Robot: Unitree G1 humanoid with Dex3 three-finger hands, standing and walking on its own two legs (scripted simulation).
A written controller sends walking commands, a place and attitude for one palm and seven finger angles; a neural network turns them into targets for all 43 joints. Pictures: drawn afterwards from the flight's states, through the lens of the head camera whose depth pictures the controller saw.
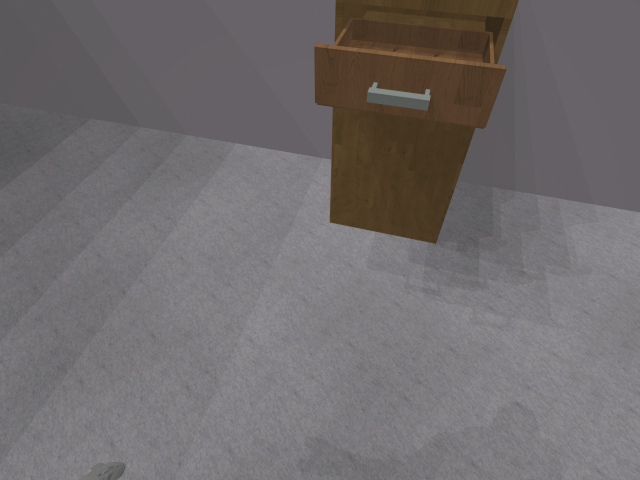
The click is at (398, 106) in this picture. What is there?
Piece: drawer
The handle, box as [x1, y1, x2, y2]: [367, 82, 430, 110]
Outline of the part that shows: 367,92 367,101 426,110 430,96 428,94 428,89 426,89 424,95 379,89 376,87 377,83 375,82 371,87 369,87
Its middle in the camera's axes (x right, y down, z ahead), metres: +0.18 -0.33 +0.88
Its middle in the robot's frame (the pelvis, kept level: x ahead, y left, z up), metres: +0.90 -0.13 +0.04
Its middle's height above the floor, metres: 0.81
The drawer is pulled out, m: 0.30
